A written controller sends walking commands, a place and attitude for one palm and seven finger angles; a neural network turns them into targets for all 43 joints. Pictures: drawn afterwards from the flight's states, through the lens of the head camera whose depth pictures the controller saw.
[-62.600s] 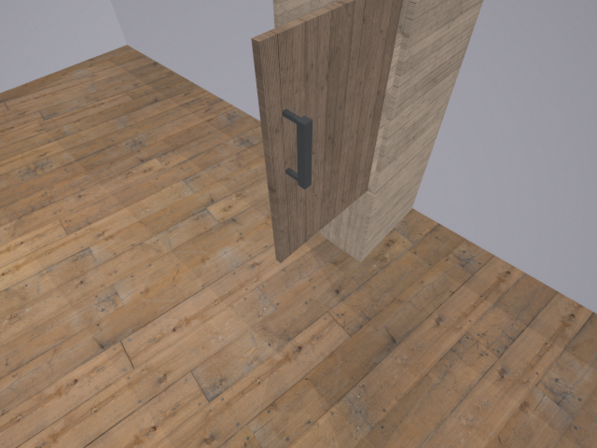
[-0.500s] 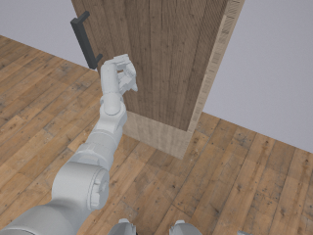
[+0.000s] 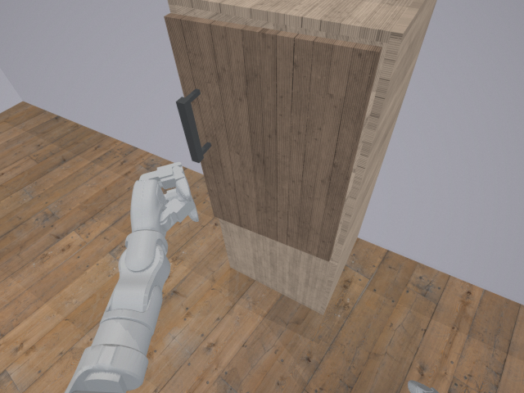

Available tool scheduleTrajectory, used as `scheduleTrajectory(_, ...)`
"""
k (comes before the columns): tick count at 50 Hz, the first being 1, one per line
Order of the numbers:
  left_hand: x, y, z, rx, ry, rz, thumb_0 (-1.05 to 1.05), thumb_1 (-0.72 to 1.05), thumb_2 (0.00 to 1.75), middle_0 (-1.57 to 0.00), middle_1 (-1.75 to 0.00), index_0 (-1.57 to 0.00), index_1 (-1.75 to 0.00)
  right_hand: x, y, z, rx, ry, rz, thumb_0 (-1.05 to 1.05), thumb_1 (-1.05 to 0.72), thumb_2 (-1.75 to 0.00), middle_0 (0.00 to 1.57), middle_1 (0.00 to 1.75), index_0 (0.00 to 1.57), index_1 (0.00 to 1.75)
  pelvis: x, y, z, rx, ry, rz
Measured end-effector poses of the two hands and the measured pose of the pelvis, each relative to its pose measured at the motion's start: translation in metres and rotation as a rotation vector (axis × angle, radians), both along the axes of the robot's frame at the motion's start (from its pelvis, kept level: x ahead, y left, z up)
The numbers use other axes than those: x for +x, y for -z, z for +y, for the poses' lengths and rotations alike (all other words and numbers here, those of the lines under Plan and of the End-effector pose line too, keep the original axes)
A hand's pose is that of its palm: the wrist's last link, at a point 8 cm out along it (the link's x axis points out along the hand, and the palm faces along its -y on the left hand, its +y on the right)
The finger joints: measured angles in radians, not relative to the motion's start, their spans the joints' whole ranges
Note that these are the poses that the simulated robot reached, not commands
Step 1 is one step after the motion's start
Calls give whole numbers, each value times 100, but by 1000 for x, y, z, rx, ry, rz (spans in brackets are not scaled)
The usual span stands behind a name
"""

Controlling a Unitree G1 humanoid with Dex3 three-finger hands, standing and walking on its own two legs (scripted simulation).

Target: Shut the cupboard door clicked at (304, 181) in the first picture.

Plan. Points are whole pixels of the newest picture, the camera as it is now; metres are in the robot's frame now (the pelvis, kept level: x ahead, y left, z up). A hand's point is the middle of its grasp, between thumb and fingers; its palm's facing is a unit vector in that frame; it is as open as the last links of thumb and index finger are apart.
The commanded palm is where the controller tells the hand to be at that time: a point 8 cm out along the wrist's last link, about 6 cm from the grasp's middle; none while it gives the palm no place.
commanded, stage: draw the hand back to the body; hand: left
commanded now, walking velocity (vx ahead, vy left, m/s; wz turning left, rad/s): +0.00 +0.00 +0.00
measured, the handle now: (196, 127) +0.64 +0.16 +0.06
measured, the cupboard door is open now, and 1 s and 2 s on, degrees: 3 3 3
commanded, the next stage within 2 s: step back with the hand held close in 1.12 s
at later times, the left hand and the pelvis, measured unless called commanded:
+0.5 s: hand (61, 269) +0.24 +0.24 +0.15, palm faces +0.29 -0.91 -0.29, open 4.3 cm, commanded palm +0.19 +0.29 +0.17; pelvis +0.00 +0.03 +0.03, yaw +1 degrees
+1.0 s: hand out of the picture +0.19 +0.30 +0.18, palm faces +0.49 -0.78 -0.38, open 7.3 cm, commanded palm +0.14 +0.33 +0.20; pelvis +0.01 +0.03 +0.03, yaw +2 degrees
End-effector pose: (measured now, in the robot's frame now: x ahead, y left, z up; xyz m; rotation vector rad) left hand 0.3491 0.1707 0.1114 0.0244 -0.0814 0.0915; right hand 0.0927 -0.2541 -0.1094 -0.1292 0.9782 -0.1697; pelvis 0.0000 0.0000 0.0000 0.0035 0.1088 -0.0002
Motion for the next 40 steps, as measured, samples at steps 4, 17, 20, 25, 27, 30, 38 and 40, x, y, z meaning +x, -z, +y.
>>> scheduleTrajectory(4,-25,-9,14,19,7,10,2,90,90,-126,-146,-127,-146,37,-19,9,-6,-29,-128,1,-91,-89,19,30,20,29,-3,-4,5,1,-2,-41)
scheduleTrajectory(17,-109,-36,74,208,-82,38,2,89,90,-98,-115,-99,-115,105,-66,71,23,-161,-306,1,-90,-89,19,30,20,29,-4,-23,19,-3,-20,-153)
scheduleTrajectory(20,-123,-42,88,227,-131,34,2,89,90,-90,-106,-91,-106,105,-65,81,32,-187,-300,1,-90,-89,20,30,20,29,-3,-25,22,-4,-23,-162)
scheduleTrajectory(25,-146,-56,111,272,-206,19,2,89,90,-76,-91,-77,-91,99,-57,89,41,-199,-266,1,-90,-89,20,30,20,30,1,-26,27,-5,-24,-167)
scheduleTrajectory(27,-155,-60,120,294,-236,17,2,89,90,-71,-85,-72,-85,96,-54,88,40,-196,-250,1,-90,-89,20,30,20,30,2,-27,28,-6,-24,-168)
scheduleTrajectory(30,-167,-67,133,329,-283,16,2,89,90,-63,-76,-63,-76,91,-50,85,34,-187,-233,1,-90,-89,20,30,20,30,4,-27,30,-6,-24,-168)
scheduleTrajectory(38,-201,-88,162,440,-392,3,2,89,90,-41,-52,-42,-52,88,-47,71,7,-153,-234,1,-90,-89,20,30,20,30,10,-26,31,-8,-21,-160)
scheduleTrajectory(40,-208,-92,167,460,-421,1,2,89,90,-36,-47,-37,-47,90,-48,68,-1,-150,-242,1,-90,-89,20,30,20,30,10,-26,31,-9,-23,-160)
